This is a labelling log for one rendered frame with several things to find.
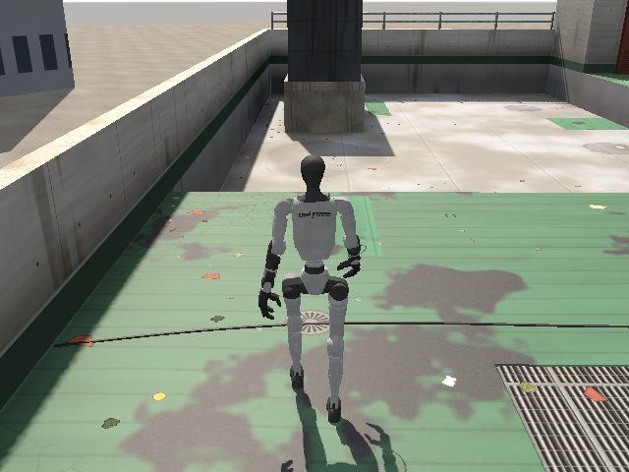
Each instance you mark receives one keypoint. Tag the left robot upper arm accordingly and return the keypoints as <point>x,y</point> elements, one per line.
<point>279,224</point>

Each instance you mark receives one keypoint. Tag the robot left forearm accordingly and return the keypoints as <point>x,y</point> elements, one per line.
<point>270,270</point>

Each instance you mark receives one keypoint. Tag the right robot foot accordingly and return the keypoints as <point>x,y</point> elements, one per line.
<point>333,414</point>

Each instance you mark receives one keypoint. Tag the right robot hand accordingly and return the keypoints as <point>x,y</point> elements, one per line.
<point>352,272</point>

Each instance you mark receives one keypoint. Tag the humanoid robot torso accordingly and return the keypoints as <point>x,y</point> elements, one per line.
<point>314,227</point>

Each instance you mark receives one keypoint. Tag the right robot upper arm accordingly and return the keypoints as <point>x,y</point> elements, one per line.
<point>345,208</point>

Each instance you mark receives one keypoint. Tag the robot right forearm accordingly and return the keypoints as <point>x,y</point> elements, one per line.
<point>354,254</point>

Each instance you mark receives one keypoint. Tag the left robot hand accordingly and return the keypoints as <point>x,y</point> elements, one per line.
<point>262,303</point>

